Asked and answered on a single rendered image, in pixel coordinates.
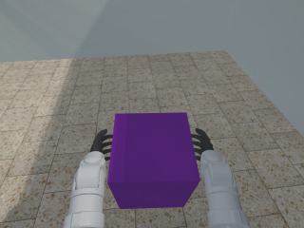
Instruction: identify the left robot hand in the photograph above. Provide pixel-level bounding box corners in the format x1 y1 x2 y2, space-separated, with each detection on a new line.
89 129 113 161

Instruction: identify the robot left forearm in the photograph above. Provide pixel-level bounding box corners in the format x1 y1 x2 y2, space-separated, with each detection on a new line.
63 151 106 228

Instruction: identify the robot right forearm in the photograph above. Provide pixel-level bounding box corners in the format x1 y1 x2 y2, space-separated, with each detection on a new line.
200 149 251 228

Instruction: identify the carton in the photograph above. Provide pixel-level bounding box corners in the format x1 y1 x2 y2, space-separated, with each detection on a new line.
107 112 200 209

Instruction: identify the right robot hand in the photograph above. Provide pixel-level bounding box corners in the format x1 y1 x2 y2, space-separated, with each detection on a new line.
191 128 214 161

